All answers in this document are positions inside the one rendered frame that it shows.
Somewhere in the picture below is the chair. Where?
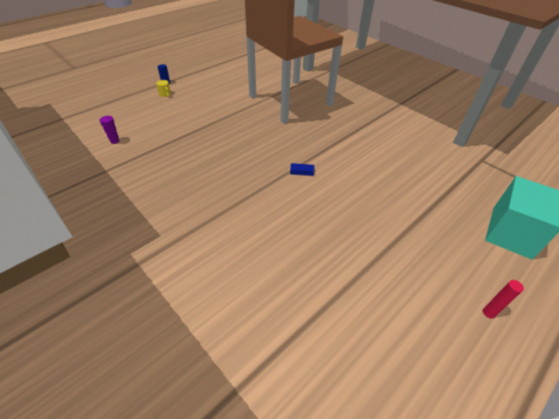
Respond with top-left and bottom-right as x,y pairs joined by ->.
245,0 -> 343,124

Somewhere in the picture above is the table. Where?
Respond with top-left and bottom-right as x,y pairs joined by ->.
303,0 -> 559,147

